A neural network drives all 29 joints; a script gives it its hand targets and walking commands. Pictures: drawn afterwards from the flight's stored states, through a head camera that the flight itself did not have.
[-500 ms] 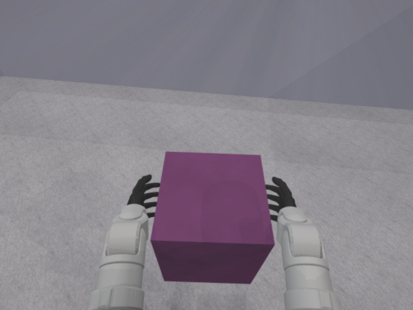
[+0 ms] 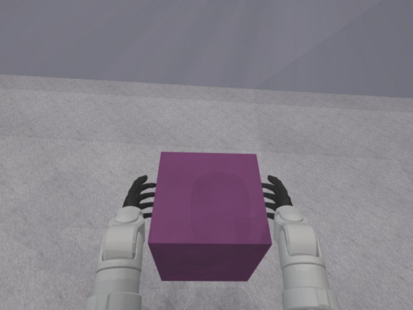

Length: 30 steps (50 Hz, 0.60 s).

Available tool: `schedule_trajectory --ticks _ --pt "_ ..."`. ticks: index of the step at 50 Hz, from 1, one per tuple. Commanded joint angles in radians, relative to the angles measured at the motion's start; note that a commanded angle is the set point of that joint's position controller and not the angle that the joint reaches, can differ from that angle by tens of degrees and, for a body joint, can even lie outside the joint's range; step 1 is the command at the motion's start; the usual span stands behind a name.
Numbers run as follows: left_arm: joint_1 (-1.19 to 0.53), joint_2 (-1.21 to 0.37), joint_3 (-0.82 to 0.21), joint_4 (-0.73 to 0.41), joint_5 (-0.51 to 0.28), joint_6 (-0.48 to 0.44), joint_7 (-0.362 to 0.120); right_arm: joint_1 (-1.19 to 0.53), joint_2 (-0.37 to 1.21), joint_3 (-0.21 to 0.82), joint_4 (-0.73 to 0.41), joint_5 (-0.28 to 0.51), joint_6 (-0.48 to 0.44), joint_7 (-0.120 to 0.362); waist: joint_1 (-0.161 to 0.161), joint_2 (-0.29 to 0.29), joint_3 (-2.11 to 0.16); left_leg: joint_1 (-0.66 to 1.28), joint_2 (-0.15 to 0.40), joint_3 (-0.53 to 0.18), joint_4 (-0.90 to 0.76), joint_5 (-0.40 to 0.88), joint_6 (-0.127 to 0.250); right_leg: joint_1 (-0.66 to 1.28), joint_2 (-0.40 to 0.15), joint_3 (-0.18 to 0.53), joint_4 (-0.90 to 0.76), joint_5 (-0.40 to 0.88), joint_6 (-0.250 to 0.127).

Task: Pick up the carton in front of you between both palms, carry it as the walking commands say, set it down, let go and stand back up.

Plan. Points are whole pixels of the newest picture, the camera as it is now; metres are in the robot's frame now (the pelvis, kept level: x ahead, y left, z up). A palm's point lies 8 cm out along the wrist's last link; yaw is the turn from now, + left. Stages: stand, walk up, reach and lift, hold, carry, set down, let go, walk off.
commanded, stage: hold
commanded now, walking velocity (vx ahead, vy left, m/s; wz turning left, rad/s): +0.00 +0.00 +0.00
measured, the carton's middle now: (206, 220) +0.31 +0.01 -0.05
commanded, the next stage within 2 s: set down in 0.56 s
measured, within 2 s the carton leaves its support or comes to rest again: neither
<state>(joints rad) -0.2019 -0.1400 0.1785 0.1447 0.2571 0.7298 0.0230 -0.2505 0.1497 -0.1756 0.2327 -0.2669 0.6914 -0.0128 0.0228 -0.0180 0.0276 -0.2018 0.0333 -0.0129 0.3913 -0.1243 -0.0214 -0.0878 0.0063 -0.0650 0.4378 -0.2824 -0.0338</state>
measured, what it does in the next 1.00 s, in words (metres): stands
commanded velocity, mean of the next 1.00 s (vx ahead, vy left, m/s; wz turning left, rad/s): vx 0.00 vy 0.00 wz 0.00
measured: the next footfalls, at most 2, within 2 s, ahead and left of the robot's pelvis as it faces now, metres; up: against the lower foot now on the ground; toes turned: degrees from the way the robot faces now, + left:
none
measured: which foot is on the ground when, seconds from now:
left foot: down 0.00-1.00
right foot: down 0.00-1.00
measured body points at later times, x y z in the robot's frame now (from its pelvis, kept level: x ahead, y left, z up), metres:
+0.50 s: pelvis -0.01 +0.05 +0.00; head -0.05 +0.07 +0.45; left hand +0.31 +0.17 +0.04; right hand +0.28 -0.13 +0.04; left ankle +0.06 +0.15 -0.74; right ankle -0.02 -0.09 -0.74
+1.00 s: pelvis -0.02 +0.04 -0.02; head +0.08 +0.06 +0.42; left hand +0.37 +0.17 -0.04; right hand +0.34 -0.13 -0.04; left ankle +0.06 +0.15 -0.74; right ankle -0.02 -0.09 -0.74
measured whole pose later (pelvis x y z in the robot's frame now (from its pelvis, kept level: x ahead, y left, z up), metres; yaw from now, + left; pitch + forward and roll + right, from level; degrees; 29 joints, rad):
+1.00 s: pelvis -0.02 +0.04 -0.02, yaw -5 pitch +5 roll +0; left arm -0.61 -0.16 0.50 0.55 0.46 0.43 -0.06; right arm -0.60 0.23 -0.54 0.56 -0.47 0.40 0.01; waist 0.03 -0.05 0.12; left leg -0.50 -0.03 -0.05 0.61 -0.20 0.00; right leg -0.41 0.04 0.10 0.64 -0.32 0.02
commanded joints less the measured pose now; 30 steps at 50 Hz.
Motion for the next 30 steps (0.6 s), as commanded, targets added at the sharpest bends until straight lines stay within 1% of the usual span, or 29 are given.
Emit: schedule_trajectory --ticks 1,2,3,5,6,7,9,12,18,23,30 --pt "-0.492 -0.9 -0.572 -0.075 -0.266 -0.059 -0.253 -0.382 0.895 0.466 -0.048 0.212 -0.052 0.202 -0.048 -0.016 -0.292 0.232 -0.149 -0.044 0.006 0.238 0.017 0.061 0.042 0.179 -0.111 0.459 0.024" --pt "-0.496 -0.901 -0.561 -0.066 -0.259 -0.062 -0.254 -0.405 0.904 0.475 -0.048 0.219 -0.051 0.207 -0.041 -0.031 -0.282 0.222 -0.151 -0.042 -0.001 0.184 0.019 0.053 0.043 0.172 -0.122 0.398 0.03" --pt "-0.494 -0.909 -0.55 -0.043 -0.248 -0.063 -0.25 -0.448 0.917 0.493 -0.059 0.236 -0.05 0.216 -0.025 -0.022 -0.272 0.244 -0.157 -0.037 -0.004 0.152 0.025 0.014 0.039 0.176 -0.127 0.36 0.035" --pt "-0.478 -0.914 -0.516 -0.003 -0.224 -0.063 -0.243 -0.487 0.928 0.512 -0.044 0.256 -0.046 0.235 0.006 -0.024 -0.252 0.253 -0.154 -0.038 -0.012 0.124 0.032 -0.012 0.041 0.176 -0.128 0.311 0.037" --pt "-0.473 -0.917 -0.502 0.015 -0.213 -0.062 -0.242 -0.499 0.928 0.513 -0.033 0.261 -0.044 0.244 0.017 -0.023 -0.243 0.254 -0.151 -0.038 -0.015 0.112 0.034 -0.021 0.043 0.175 -0.13 0.28 0.036" --pt "-0.475 -0.922 -0.49 0.031 -0.206 -0.061 -0.243 -0.507 0.926 0.509 -0.019 0.262 -0.042 0.251 0.021 -0.024 -0.232 0.254 -0.148 -0.037 -0.018 0.098 0.035 -0.03 0.046 0.172 -0.134 0.249 0.034" --pt "-0.489 -0.934 -0.48 0.061 -0.199 -0.058 -0.247 -0.525 0.927 0.498 0.005 0.26 -0.039 0.262 0.019 -0.016 -0.214 0.272 -0.143 -0.036 -0.024 0.072 0.036 -0.068 0.051 0.169 -0.142 0.191 0.031" --pt "-0.517 -0.951 -0.474 0.088 -0.197 -0.053 -0.258 -0.538 0.933 0.47 0.04 0.25 -0.038 0.273 0.007 0.001 -0.203 0.309 -0.133 -0.036 -0.027 0.052 0.031 -0.12 0.058 0.163 -0.152 0.121 0.019" --pt "-0.58 -0.977 -0.483 0.102 -0.211 -0.047 -0.282 -0.554 0.947 0.422 0.084 0.228 -0.04 0.282 -0.021 0.027 -0.21 0.354 -0.111 -0.047 -0.04 0.009 0.015 -0.169 0.072 0.153 -0.156 0.036 -0.002" --pt "-0.61 -0.984 -0.484 0.113 -0.221 -0.043 -0.294 -0.566 0.955 0.398 0.1 0.216 -0.044 0.286 -0.031 0.037 -0.218 0.365 -0.093 -0.059 -0.056 -0.032 0.006 -0.178 0.078 0.148 -0.149 0.008 -0.01" --pt "-0.629 -0.984 -0.469 0.135 -0.222 -0.041 -0.295 -0.598 0.951 0.38 0.111 0.206 -0.049 0.293 -0.026 0.043 -0.223 0.375 -0.077 -0.073 -0.068 -0.046 0.001 -0.185 0.081 0.144 -0.138 0.006 -0.01"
